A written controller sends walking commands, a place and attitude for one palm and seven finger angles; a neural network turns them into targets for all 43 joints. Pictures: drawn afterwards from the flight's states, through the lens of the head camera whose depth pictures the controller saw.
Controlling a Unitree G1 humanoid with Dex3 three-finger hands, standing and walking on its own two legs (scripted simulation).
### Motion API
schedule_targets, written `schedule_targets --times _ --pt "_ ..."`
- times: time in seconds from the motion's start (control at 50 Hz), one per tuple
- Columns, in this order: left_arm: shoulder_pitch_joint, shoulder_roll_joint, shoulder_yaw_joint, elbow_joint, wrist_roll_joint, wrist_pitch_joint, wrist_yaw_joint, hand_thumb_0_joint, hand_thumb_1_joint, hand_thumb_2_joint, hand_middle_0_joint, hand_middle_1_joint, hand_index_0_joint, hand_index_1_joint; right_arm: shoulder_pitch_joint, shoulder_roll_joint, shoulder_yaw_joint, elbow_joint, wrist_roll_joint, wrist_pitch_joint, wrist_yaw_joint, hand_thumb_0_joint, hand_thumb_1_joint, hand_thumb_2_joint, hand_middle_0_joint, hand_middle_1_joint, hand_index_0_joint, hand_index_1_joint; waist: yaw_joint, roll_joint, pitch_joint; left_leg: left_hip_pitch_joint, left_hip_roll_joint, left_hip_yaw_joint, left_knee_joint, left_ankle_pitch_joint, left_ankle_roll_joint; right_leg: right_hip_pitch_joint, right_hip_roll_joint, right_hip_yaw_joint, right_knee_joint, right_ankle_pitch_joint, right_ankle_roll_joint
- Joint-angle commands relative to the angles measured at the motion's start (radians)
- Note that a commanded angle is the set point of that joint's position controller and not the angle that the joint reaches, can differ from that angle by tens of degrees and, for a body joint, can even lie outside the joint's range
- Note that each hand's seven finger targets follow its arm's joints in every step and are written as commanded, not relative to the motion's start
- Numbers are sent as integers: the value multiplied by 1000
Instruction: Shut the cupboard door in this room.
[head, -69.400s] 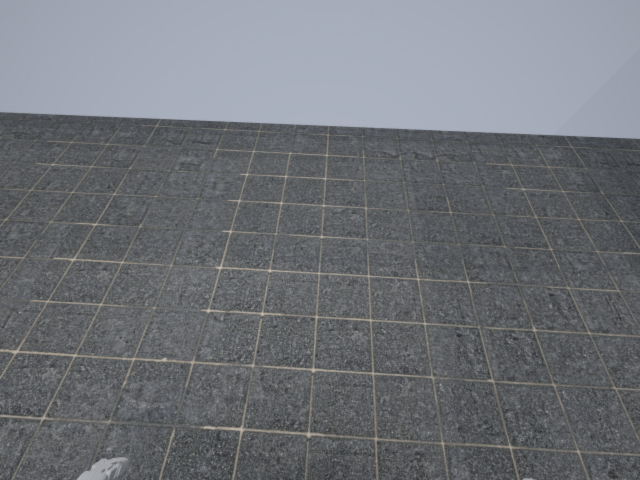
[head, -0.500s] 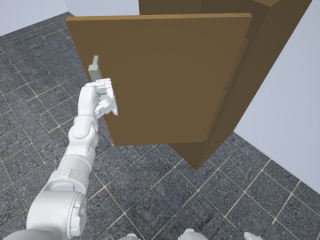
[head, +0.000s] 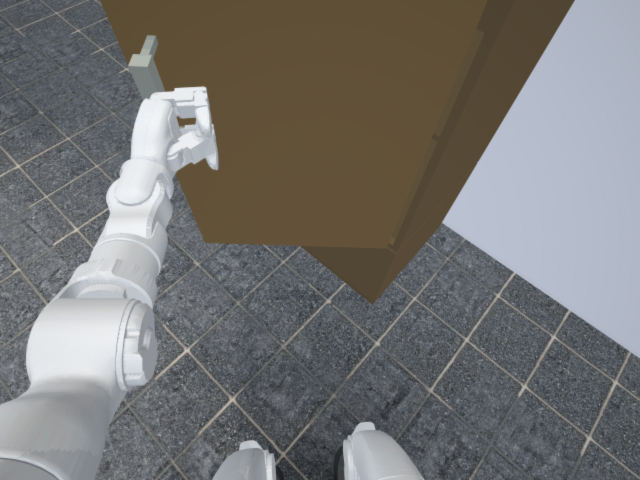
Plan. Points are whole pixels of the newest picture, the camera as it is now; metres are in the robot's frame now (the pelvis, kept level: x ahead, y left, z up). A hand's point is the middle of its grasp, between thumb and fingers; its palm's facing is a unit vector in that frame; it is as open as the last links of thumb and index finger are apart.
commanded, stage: push the door shut along its arc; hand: left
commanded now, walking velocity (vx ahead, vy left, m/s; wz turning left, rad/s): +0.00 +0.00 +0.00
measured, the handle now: (165, 104) +0.58 +0.15 +0.09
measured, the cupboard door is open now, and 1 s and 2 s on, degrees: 41 29 23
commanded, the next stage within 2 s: pull the fist back off the door in 0.96 s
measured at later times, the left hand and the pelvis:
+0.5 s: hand (239, 104) +0.56 +0.06 +0.10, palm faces -0.28 -0.96 -0.03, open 3.0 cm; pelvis +0.01 -0.01 -0.01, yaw -1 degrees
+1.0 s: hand (257, 81) +0.60 +0.03 +0.11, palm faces -0.36 -0.93 -0.03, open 3.5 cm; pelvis +0.01 -0.01 -0.03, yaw -1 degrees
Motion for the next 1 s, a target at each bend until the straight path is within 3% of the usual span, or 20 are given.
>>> schedule_targets --times 0.0,0.02,0.04,0.1,0.12,0.14,0.18,0.24,0.32,0.36,0.4,0.44,0.5,0.58,0.62,0.7,0.78,0.84,0.9,0.98 --pt "-585 156 36 -184 -5 -55 -30 0 900 900 -1300 -1500 -1300 -1500 158 -176 -59 -49 -7 -19 -11 0 -900 -900 200 300 200 300 -61 53 -458 335 17 -154 -97 248 -32 83 39 48 -85 172 -5" --pt "-596 142 23 -165 -6 -43 -33 0 900 900 -1300 -1500 -1300 -1500 161 -175 -57 -52 -6 -18 -11 0 -900 -900 200 300 200 300 -71 49 -452 321 17 -153 -95 247 -31 80 40 49 -85 174 -5" --pt "-615 163 45 -158 -8 -34 -29 0 900 900 -1300 -1500 -1300 -1500 170 -177 -56 -51 -8 -16 -11 0 -900 -900 200 300 200 300 -73 30 -453 299 15 -150 -90 241 -27 91 40 51 -85 176 -2" --pt "-624 227 92 -145 7 -22 -22 0 900 900 -1300 -1500 -1300 -1500 189 -180 -52 -60 -14 -11 -9 0 -900 -900 200 300 200 300 -65 57 -482 284 15 -147 -76 274 -26 96 40 53 -70 199 -3" --pt "-648 227 88 -158 12 -20 -20 0 900 900 -1300 -1500 -1300 -1500 192 -177 -51 -62 -16 -8 -7 0 -900 -900 200 300 200 300 -76 50 -490 270 13 -140 -67 280 -22 108 39 58 -69 216 1" --pt "-634 280 133 -154 18 -20 -16 0 900 900 -1300 -1500 -1300 -1500 203 -179 -52 -66 -17 -6 -6 0 -900 -900 200 300 200 300 -65 29 -502 246 11 -133 -61 288 -19 141 40 63 -67 236 2" --pt "-617 319 157 -156 27 -22 -18 0 900 900 -1300 -1500 -1300 -1500 217 -180 -49 -83 -19 2 -7 0 -900 -900 200 300 200 300 -59 35 -535 224 6 -125 -55 322 -16 189 43 68 -57 287 0" --pt "-619 319 141 -147 50 -9 -36 0 900 900 -1300 -1500 -1300 -1500 229 -174 -50 -87 -19 15 -2 0 -900 -900 200 300 200 300 -65 38 -535 211 9 -116 -43 349 -17 196 43 71 -54 331 4" --pt "-638 301 115 -132 44 20 -76 0 900 900 -1300 -1500 -1300 -1500 248 -177 -53 -87 -14 26 -6 0 -900 -900 200 300 200 300 -84 32 -534 210 9 -109 -37 355 -13 203 50 76 -67 358 6" --pt "-683 268 86 -125 35 37 -94 0 900 900 -1300 -1500 -1300 -1500 254 -176 -56 -77 -12 28 -8 0 -900 -900 200 300 200 300 -108 32 -511 215 11 -110 -34 329 -10 171 51 75 -80 331 9" --pt "-747 271 79 -135 29 39 -105 0 900 900 -1300 -1500 -1300 -1500 262 -180 -55 -66 -13 24 -12 0 -900 -900 200 300 200 300 -120 68 -520 248 13 -120 -30 336 -11 139 52 73 -80 320 7" --pt "-779 282 83 -115 23 51 -113 0 900 900 -1300 -1500 -1300 -1500 269 -182 -51 -56 -16 20 -15 0 -900 -900 200 300 200 300 -135 51 -500 221 13 -121 -25 314 -7 134 53 72 -85 301 7" --pt "-814 289 82 -132 19 47 -128 0 900 900 -1300 -1500 -1300 -1500 272 -183 -52 -46 -19 11 -18 0 -900 -900 200 300 200 300 -134 111 -553 263 13 -126 -6 360 -10 114 52 71 -72 325 1" --pt "-862 236 33 -107 15 54 -145 0 900 900 -1300 -1500 -1300 -1500 277 -180 -50 -34 -23 2 -19 0 -900 -900 200 300 200 300 -164 112 -522 262 14 -137 11 366 -6 63 57 62 -62 309 -2" --pt "-880 271 46 -72 26 64 -147 0 900 900 -1300 -1500 -1300 -1500 274 -188 -50 -23 -25 1 -21 0 -900 -900 200 300 200 300 -173 99 -511 228 18 -137 22 335 -7 47 57 63 -60 282 1" --pt "-957 225 5 -68 38 71 -146 0 900 900 -1300 -1500 -1300 -1500 274 -188 -50 -9 -29 -8 -20 0 -900 -900 200 300 200 300 -195 165 -536 260 22 -149 47 346 -7 -31 57 57 -41 255 -2" --pt "-1010 241 17 -59 44 86 -145 0 900 900 -1300 -1500 -1300 -1500 292 -193 -50 -1 -39 -11 -20 0 -900 -900 200 300 200 300 -217 163 -565 253 23 -154 72 372 -2 -52 63 48 -20 263 -4" --pt "-1042 278 28 -43 57 107 -154 0 900 900 -1300 -1500 -1300 -1500 294 -197 -48 2 -40 -10 -20 0 -900 -900 200 300 200 300 -218 163 -584 218 22 -149 87 356 -2 -44 64 51 -12 259 -4" --pt "-1077 259 8 -33 69 117 -159 0 900 900 -1300 -1500 -1300 -1500 298 -194 -46 8 -42 -15 -20 0 -900 -900 200 300 200 300 -225 207 -595 236 24 -157 97 366 -4 -86 66 46 -1 251 -6" --pt "-1118 290 23 -18 81 135 -160 0 900 900 -1300 -1500 -1300 -1500 321 -198 -44 15 -48 -18 -21 0 -900 -900 200 300 200 300 -245 199 -599 223 27 -164 110 370 0 -109 72 35 10 241 -9"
